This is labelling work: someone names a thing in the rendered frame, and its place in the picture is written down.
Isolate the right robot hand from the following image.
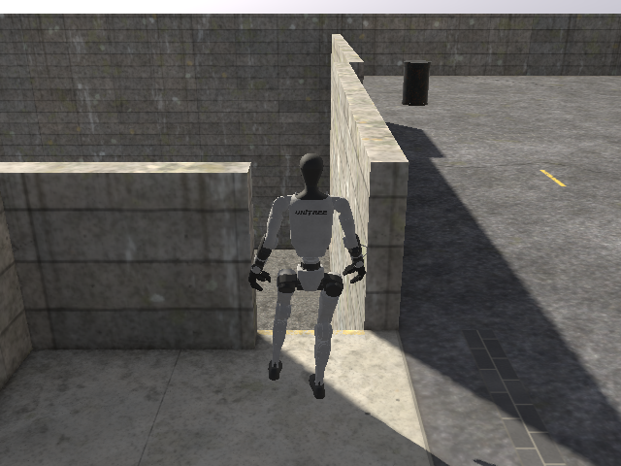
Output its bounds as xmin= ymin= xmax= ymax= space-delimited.
xmin=343 ymin=263 xmax=366 ymax=283

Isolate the robot left shin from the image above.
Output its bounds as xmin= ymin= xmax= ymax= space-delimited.
xmin=272 ymin=303 xmax=287 ymax=368

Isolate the left robot hand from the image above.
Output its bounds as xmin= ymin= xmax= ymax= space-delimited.
xmin=248 ymin=270 xmax=271 ymax=291

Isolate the robot right upper arm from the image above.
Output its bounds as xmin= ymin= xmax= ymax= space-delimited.
xmin=331 ymin=195 xmax=359 ymax=249

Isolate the right robot forearm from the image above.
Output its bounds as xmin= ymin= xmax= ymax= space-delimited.
xmin=348 ymin=233 xmax=364 ymax=268

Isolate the robot shin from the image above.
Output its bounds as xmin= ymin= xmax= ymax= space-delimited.
xmin=314 ymin=323 xmax=333 ymax=385
xmin=272 ymin=303 xmax=287 ymax=368

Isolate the robot left upper arm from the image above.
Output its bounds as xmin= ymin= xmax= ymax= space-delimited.
xmin=263 ymin=195 xmax=291 ymax=250

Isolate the robot right shin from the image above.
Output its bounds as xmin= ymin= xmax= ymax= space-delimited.
xmin=314 ymin=323 xmax=333 ymax=385

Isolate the left robot forearm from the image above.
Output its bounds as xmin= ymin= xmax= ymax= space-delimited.
xmin=251 ymin=234 xmax=272 ymax=274

